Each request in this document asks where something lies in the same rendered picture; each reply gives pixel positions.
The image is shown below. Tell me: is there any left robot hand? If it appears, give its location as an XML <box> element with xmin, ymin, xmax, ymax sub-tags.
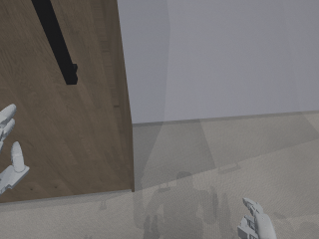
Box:
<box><xmin>0</xmin><ymin>104</ymin><xmax>30</xmax><ymax>196</ymax></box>

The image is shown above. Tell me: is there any wardrobe door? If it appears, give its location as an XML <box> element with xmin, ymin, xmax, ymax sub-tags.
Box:
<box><xmin>0</xmin><ymin>0</ymin><xmax>131</xmax><ymax>203</ymax></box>

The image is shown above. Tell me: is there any right robot hand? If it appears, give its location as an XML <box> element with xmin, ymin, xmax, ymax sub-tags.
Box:
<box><xmin>237</xmin><ymin>197</ymin><xmax>277</xmax><ymax>239</ymax></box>

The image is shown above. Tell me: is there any handle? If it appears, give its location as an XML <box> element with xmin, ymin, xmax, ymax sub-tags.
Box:
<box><xmin>31</xmin><ymin>0</ymin><xmax>78</xmax><ymax>86</ymax></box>

